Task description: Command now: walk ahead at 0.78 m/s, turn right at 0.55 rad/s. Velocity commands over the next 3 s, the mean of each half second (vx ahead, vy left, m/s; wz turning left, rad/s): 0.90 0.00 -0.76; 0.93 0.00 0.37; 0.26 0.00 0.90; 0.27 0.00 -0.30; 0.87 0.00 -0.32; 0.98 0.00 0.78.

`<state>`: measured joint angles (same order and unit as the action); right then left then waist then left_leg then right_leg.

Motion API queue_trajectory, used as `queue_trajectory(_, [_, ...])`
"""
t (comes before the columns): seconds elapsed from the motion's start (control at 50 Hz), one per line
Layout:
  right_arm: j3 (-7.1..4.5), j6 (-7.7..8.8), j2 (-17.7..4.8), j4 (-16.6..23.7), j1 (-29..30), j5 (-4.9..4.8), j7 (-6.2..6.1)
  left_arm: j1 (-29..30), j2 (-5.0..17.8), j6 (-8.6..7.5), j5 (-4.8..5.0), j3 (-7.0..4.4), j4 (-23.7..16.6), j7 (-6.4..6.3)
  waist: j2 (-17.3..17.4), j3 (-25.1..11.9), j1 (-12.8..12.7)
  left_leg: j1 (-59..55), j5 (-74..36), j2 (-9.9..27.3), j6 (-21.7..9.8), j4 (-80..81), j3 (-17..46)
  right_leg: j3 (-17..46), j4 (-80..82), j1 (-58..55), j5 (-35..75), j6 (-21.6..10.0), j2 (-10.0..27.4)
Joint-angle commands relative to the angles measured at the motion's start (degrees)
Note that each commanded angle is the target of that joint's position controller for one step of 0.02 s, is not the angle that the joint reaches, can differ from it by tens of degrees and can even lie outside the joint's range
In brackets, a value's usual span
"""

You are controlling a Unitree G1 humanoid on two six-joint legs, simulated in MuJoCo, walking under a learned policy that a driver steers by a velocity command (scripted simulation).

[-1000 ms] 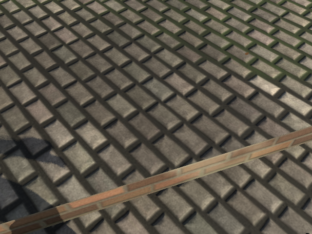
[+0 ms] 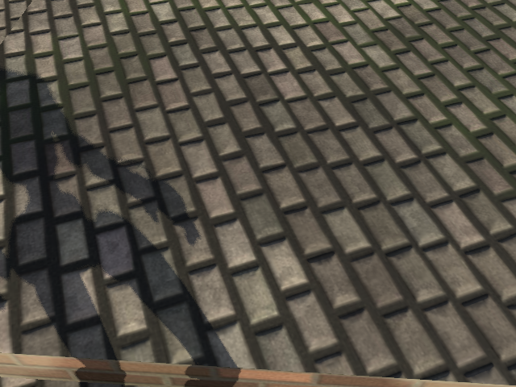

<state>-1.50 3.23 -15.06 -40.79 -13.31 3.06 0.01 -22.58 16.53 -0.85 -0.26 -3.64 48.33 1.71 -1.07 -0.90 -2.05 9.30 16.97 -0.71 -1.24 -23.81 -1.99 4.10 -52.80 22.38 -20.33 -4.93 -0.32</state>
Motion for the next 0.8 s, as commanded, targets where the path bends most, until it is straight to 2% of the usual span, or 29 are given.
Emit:
queue_trajectory(0.02, [-2.27, 1.21, -7.99, 1.04, -4.72, -0.37, -1.2, 9.47, 5.69, -1.11, -1.05, -1.13, -6.13, 1.35, 7.69, 3.13, 4.57, -15.07, 9.85, 17.19, -3.22, 16.89, 14.72, -0.07, -12.15, 25.71, 5.76, 0.69, 4.35])
queue_trajectory(0.06, [-2.0, 1.87, -7.1, -0.1, -5.85, -0.88, -0.94, 10.66, 4.03, -0.39, -1.62, -0.71, -6.12, 2.21, 7.11, 4.55, 4.31, -13.09, 0.32, 14.75, -2.8, 17.29, 6.85, -1.88, -16.56, 27.14, 9.82, 1.49, 4.89])
queue_trajectory(0.16, [-1.51, 3.3, -5.14, -3.14, -7.09, -0.81, -0.2, 20.58, 2.27, -0.17, -0.99, 0.66, -10.32, 3.53, 6.56, 10.07, 3.79, -8.32, -16.78, 12.84, -2.67, 19.93, -5.45, -5.39, -7.7, 27.33, 17.31, 1.43, 5.63])
queue_trajectory(0.22, [-1.65, 3.65, -7.4, -4.11, -5.79, -1.01, -0.71, 25.75, 1.15, -0.02, -1.23, 2.01, -13.18, 3.89, 5.04, 9.73, 2.91, -6.46, -43.95, 11.78, -0.28, 18.12, -12.2, -12.5, 6.95, 15.81, 17.82, -1.48, 2.46])
queue_trajectory(0.26, [-2.11, 2.92, -9.97, -4.77, -6.12, -0.81, -1.79, 17.12, 2.53, 1.1, -0.91, 1.67, -11.65, 2.4, 9.45, 1.51, -1.85, -12.66, -80.11, 13.63, 0.03, 5.59, -13.7, -16.44, 2.53, 6.22, 10.45, -4.6, -2.08])
queue_trajectory(0.28, [-2.58, 2.12, -11.77, -4.21, -4.37, -0.51, -2.37, 10.48, 4.28, 1.39, -1.0, 1.01, -10.35, 1.77, 10.55, -2.37, -5.87, -13.41, -88.08, 15.2, -0.14, -3.33, -13.48, -15.75, 2.18, 0.06, 6.83, -6.25, -3.39])
queue_trajectory(0.3, [-3.1, 1.24, -13.11, -2.6, -1.01, -0.29, -2.43, 1.28, 7.06, 1.52, -1.2, -0.29, -8.57, 1.05, 10.24, -6.61, -10.61, -11.32, -90.98, 16.51, -1.38, -15.23, -12.15, -14.92, 3.54, -8.8, 3.63, -8.07, -4.31])
queue_trajectory(0.32, [-3.25, 0.46, -13.5, -0.7, 2.99, -1.43, -1.68, -10.42, 9.45, 0.67, -1.08, -1.99, -4.73, 0.42, 6.43, -10.98, -16.24, -3.37, -80.36, 14.5, -2.45, -32.85, -10.93, -11.73, 14.74, -24.59, 9.38, -9.68, -5.12])
queue_trajectory(0.34, [-1.98, 0.52, -8.37, -1.14, 3.75, -0.7, 0.02, -10.46, 11.57, 0.43, -0.37, -3.35, -2.7, -0.62, -4.3, -4.87, -13.6, 14.45, -18.74, 4.47, -1.21, -55.6, -10.11, -6.06, 21.13, -32.76, 10.72, -10.44, -3.13])
queue_trajectory(0.36, [0.58, 1.88, 0.29, 1.38, 0.86, 0.57, 0.4, -4.44, 16.49, 0.64, -1.12, -3.81, -4.18, -0.59, -13.11, -2.39, -4.8, 37.21, 11.01, -0.83, 0.24, -78.83, -4.79, 14.28, 14.88, -37.84, 27.09, -13.95, 6.05])
queue_trajectory(0.38, [0.71, 3.36, -2.8, 7.1, 0.57, 0.62, 0.16, -2.66, 18.17, 1.06, -0.86, -4.33, -6.91, -0.85, -9.23, -14.54, -3.85, 42.96, 4.13, -0.68, -0.02, -79.84, 5.87, 34.48, 31.05, -42.58, 10.22, -20.93, 12.97])
queue_trajectory(0.4, [0.71, 4.18, -5.09, 7.87, 4.63, 0.53, 0.22, -2.46, 14.76, 1.28, -1.4, -3.8, -6.97, -1.31, -3.16, -7.2, -3.76, 47.49, 2.07, 1.41, 0.58, -81.45, 5.32, 38.22, 39.37, -36.5, -3.05, -19.92, 14.67])
queue_trajectory(0.42, [0.84, 4.21, -4.94, 7.65, 4.73, 1.02, 0.29, -1.49, 11.42, 0.98, -1.25, -2.81, -6.08, -1.46, 1.53, -1.06, -1.05, 49.06, 1.19, 3.47, 0.69, -82.49, 4.37, 34.28, 39.41, -28.53, -4.45, -17.58, 13.11])
queue_trajectory(0.44, [1.65, 3.34, -2.92, 7.78, 4.64, 2.12, 0.32, -0.61, 9.38, 0.1, -0.66, -1.86, -5.66, -1.5, 3.98, 0.94, 1.33, 49.15, 1.88, 4.52, 0.92, -84.43, 4.15, 29.8, 37.37, -20.99, -0.99, -15.99, 10.04])
queue_trajectory(0.48, [3.22, -0.06, 1.25, 7.59, 2.75, 0.92, 0.45, -0.17, 5.7, -2.31, -1.32, 0.38, -4.1, -1.82, 4.52, 3.62, 5.18, 51.47, 2.39, 6.03, 0.79, -90.74, 1.74, 20.03, 36.85, -8.08, 5.44, -12.17, 8.57])
queue_trajectory(0.52, [4.31, -2.27, 6.75, 11.32, 10.28, -0.7, -1.16, -3.6, 6.09, -4.74, -2.61, 0.73, -0.62, -0.43, -1.87, 5.38, 3.96, 64.94, 10.12, 4.44, -1.06, -114.96, -0.58, 19.13, 38.18, -5.6, 7.75, -11.64, 11.49])
queue_trajectory(0.56, [5.83, -2.39, 9.37, 15.9, 20.05, -1.49, -2.34, -5.96, 4.12, -5.59, -1.92, 1.74, 3.32, 0.5, 1.29, 10.61, 4.33, 70.26, 10.16, 5.21, -3.8, -105.98, -0.93, 10.09, 40.86, 0.07, 3.84, -5.54, 8.74])
queue_trajectory(0.58, [6.7, -2.42, 10.48, 18.36, 26.06, -1.8, -2.37, -8.09, 1.8, -5.4, -1.07, 2.47, 5.57, -0.67, 1.22, 12.67, 3.28, 68.3, 11.3, 5.14, -5.13, -98.88, -0.89, 8.21, 46.34, 2.07, 6.99, -3.69, 8.58])
queue_trajectory(0.6, [6.59, -3.07, 7.38, 18.07, 25.72, -2.78, -1.61, -8.83, 2.02, -5.1, -0.34, 3.03, 5.91, -1.45, 2.49, 12.66, 2.84, 62.53, 9.72, 4.24, -4.73, -87.51, -6.0, 5.15, 52.99, 2.82, 14.11, -3.25, 7.69])
queue_trajectory(0.62, [5.43, -3.02, 4.34, 16.41, 22.77, -2.31, -0.91, -8.17, 0.77, -5.01, 0.43, 3.67, 5.73, -2.02, 2.91, 11.64, 3.26, 55.43, 8.1, 4.54, -5.09, -81.54, -8.66, 1.45, 54.36, 0.77, 31.82, -2.89, 6.27])
queue_trajectory(0.64, [5.23, -3.4, 4.24, 14.46, 17.7, -2.29, -0.44, -6.4, 2.86, -4.83, 0.58, 3.36, 5.63, -2.31, 2.26, 6.72, 5.5, 46.62, 5.88, 3.64, -6.09, -75.33, -9.77, -5.89, 53.18, -2.66, 48.98, -1.26, 5.35])
queue_trajectory(0.66, [4.88, -3.58, 3.36, 12.13, 10.57, -2.24, -0.12, -3.05, 5.8, -4.95, 1.3, 2.69, 3.11, -2.52, 2.21, -0.51, 8.56, 29.72, 3.42, 1.25, -7.41, -65.36, -12.02, -11.32, 48.99, -3.31, 72.03, 0.5, 4.38])
queue_trajectory(0.68, [4.62, -4.06, 2.39, 10.87, 8.21, -3.71, -0.25, -4.56, 9.34, -5.89, 3.11, 1.53, 2.4, -3.2, -0.97, -8.67, 9.17, 14.68, 0.34, -2.58, -7.26, -58.76, -13.59, -9.46, 45.02, -5.42, 94.54, -0.62, 7.87])
queue_trajectory(0.7, [3.23, -4.67, -0.35, 8.2, 3.33, -4.52, -0.49, -3.99, 14.01, -6.33, 3.47, 0.26, 1.97, -4.06, -3.88, -12.29, 12.09, 10.52, 3.05, -4.76, -6.83, -54.4, -13.61, -9.51, 36.11, -12.04, 108.36, -0.61, 10.33])
queue_trajectory(0.72, [1.42, -4.77, -3.83, 5.82, -4.56, -3.95, -0.3, -0.03, 16.81, -6.17, 2.61, -1.19, 0.45, -4.61, -7.72, -16.45, 16.99, 8.79, 9.49, -7.0, -6.88, -49.84, -13.34, -8.96, 23.65, -19.69, 120.37, -0.53, 12.45])
queue_trajectory(0.74, [-0.33, -4.41, -7.54, 3.17, -11.61, -3.82, 0.19, 3.83, 16.69, -5.62, 1.44, -2.25, -0.66, -4.79, -9.38, -15.77, 20.68, 8.64, 17.74, -8.85, -10.5, -41.4, -8.43, -8.71, 3.11, -23.29, 122.0, 0.04, 12.28])
queue_trajectory(0.76, [-2.69, -2.77, -12.68, -0.22, -20.18, -3.82, 1.32, 10.82, 13.91, -5.79, 0.9, -2.41, -3.56, -4.56, 0.17, -14.73, 25.3, -0.29, 14.23, -6.61, -16.86, -25.08, 6.91, -9.36, -30.03, -13.13, 80.94, 1.22, 5.1])
queue_trajectory(0.78, [-2.97, -3.39, -12.29, -3.28, -13.44, -2.79, 0.55, 14.88, 0.26, -6.92, -1.84, 0.75, -10.76, -1.6, 22.72, -9.58, 15.09, -3.87, 14.83, 2.36, -25.16, -5.61, 46.27, -5.52, -61.12, 19.47, 9.37, 5.42, -11.39])
queue_trajectory(0.8, [-2.79, -3.05, -8.4, -1.16, -6.1, -3.66, -0.73, 11.47, -3.81, -8.14, -4.82, 2.54, -17.41, -0.06, 15.16, -11.47, 6.88, -6.86, 24.22, 8.78, -26.13, 5.42, 66.36, 5.86, -66.79, 30.39, 9.74, 2.09, -7.07])
